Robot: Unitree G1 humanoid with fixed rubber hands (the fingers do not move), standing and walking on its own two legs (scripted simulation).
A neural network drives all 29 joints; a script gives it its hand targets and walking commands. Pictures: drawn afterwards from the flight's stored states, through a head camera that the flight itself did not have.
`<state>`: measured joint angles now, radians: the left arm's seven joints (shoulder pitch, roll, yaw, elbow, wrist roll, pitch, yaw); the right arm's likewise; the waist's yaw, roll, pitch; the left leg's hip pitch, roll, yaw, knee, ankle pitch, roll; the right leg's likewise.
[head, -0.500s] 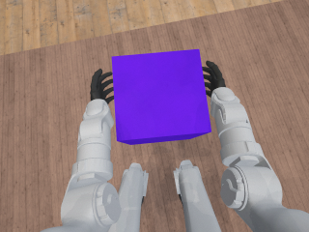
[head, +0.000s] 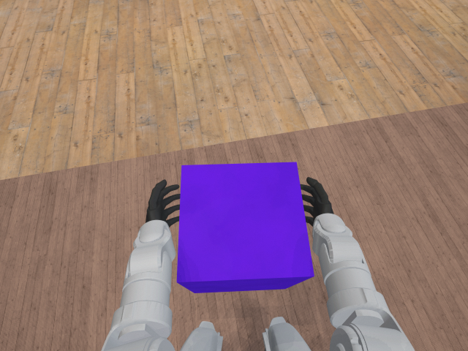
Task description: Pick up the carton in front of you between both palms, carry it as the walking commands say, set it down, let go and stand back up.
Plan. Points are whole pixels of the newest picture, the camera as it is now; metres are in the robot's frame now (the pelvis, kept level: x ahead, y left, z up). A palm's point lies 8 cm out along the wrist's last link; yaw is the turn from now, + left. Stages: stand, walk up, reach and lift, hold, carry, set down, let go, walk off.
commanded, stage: reach and lift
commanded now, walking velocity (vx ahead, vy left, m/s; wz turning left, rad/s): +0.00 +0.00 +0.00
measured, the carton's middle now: (239, 234) +0.35 +0.00 -0.11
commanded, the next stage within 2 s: hold in 1.44 s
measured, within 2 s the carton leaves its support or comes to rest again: neither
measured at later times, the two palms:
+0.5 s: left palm (130, 210) +0.32 +0.15 +0.10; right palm (345, 211) +0.31 -0.15 +0.09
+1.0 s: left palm (129, 207) +0.32 +0.15 +0.11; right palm (348, 206) +0.31 -0.15 +0.10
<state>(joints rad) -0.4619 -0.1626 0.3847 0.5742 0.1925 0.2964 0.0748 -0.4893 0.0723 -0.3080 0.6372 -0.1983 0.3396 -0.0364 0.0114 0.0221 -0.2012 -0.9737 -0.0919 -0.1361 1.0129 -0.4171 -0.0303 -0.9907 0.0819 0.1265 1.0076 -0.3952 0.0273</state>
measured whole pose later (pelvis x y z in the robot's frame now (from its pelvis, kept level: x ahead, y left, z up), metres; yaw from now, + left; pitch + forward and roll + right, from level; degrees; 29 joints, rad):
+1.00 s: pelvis +0.02 +0.00 +0.08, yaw +0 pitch -3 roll +0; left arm -0.33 -0.17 0.31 0.39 0.31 0.61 0.00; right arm -0.31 0.17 -0.28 0.38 -0.30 0.65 -0.02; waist 0.00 0.01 -0.02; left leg -0.17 -0.05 -0.15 0.46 -0.23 -0.01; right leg -0.18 0.05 0.13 0.44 -0.21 0.01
